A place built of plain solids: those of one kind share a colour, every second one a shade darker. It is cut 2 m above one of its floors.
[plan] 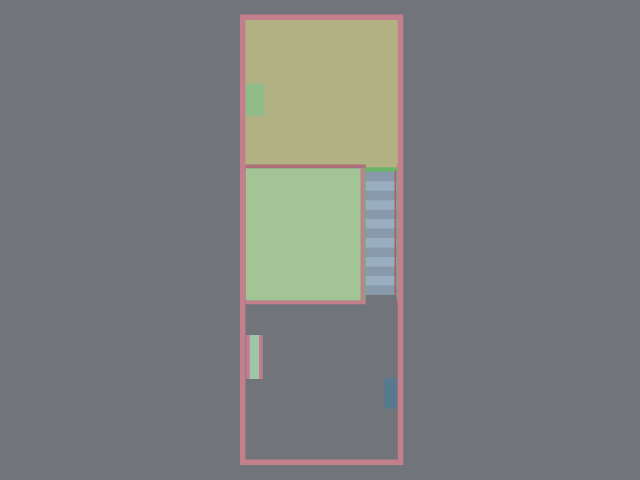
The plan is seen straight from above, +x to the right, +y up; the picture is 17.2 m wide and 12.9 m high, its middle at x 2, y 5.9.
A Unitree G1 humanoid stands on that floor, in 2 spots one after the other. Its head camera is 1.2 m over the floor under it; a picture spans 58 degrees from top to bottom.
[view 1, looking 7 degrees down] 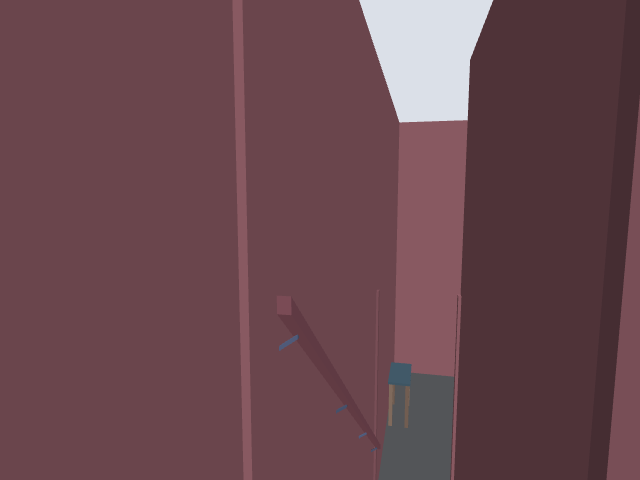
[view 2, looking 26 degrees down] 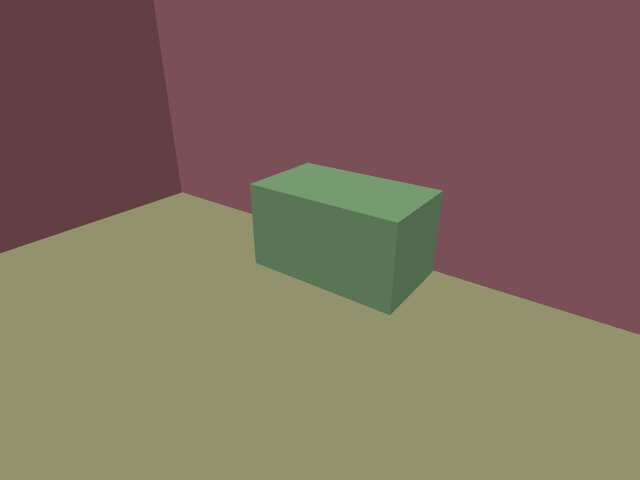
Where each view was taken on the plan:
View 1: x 3.65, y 8.93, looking -77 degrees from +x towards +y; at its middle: wall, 2.00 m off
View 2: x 2.04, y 10.81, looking -144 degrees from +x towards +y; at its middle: box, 2.11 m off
